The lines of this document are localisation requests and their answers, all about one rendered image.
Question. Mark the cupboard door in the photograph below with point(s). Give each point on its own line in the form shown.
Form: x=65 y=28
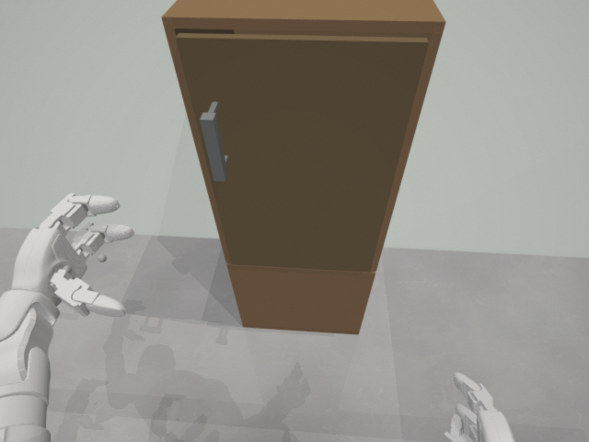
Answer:
x=313 y=127

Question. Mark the left robot hand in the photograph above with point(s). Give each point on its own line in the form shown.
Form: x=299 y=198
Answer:
x=45 y=251

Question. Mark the left robot forearm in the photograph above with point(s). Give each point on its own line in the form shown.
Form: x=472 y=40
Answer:
x=26 y=329

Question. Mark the right robot hand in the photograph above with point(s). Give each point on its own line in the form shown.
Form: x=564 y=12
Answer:
x=488 y=425

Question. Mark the handle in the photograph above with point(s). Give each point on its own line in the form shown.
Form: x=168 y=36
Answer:
x=213 y=142

